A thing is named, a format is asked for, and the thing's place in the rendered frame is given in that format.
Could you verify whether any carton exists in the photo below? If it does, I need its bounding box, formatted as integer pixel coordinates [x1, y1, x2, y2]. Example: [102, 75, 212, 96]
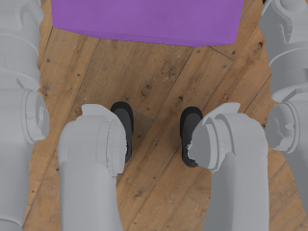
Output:
[50, 0, 244, 47]

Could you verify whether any robot left shin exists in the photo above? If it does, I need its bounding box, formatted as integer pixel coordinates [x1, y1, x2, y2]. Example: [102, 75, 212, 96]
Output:
[57, 104, 127, 166]

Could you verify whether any right robot forearm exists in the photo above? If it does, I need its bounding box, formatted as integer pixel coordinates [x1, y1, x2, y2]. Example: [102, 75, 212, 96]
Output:
[258, 0, 308, 103]

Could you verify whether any left robot forearm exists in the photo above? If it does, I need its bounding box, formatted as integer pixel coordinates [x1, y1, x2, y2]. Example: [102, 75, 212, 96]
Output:
[0, 0, 44, 91]

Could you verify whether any left robot thigh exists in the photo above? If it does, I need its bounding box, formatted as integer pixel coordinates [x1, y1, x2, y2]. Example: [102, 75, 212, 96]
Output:
[59, 115, 126, 231]

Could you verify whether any right robot upper arm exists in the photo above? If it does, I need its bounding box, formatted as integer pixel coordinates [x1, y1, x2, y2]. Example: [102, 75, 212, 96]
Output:
[264, 100, 308, 217]

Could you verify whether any left robot upper arm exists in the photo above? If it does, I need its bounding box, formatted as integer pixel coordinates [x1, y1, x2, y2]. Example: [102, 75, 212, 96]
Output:
[0, 89, 50, 231]

